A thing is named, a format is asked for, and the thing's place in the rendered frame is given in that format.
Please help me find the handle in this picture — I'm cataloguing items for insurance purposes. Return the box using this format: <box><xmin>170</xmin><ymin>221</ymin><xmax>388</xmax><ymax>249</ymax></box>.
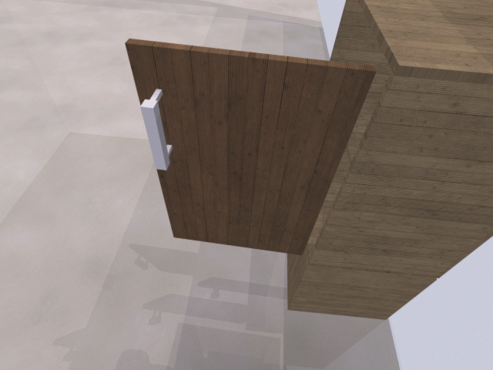
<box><xmin>140</xmin><ymin>89</ymin><xmax>173</xmax><ymax>170</ymax></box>

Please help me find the cupboard door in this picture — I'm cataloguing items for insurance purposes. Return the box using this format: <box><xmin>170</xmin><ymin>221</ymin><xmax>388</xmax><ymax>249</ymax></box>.
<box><xmin>125</xmin><ymin>39</ymin><xmax>376</xmax><ymax>255</ymax></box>

